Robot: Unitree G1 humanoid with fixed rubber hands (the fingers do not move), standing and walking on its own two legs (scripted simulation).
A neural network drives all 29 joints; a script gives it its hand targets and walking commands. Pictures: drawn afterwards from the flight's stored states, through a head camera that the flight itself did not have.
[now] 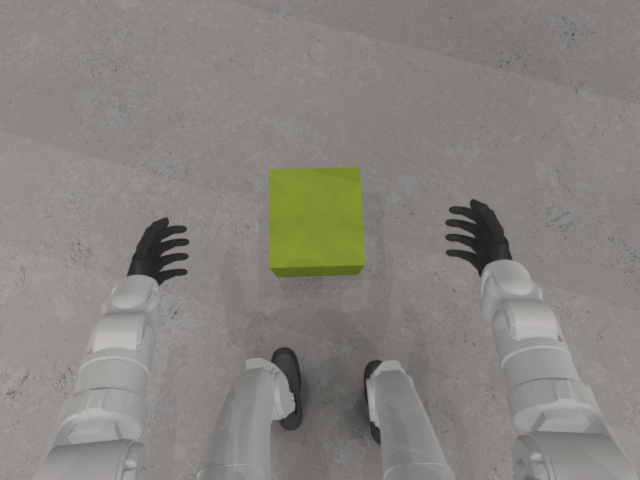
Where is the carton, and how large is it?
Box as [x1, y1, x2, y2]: [269, 167, 364, 276]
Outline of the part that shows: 359,167 269,170 270,268 277,276 357,274 364,265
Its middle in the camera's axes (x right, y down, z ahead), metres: +0.00 -0.05 +1.03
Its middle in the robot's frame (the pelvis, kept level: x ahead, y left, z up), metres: +0.55 +0.02 -0.61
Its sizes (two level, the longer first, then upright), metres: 0.249 0.227 0.173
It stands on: the floor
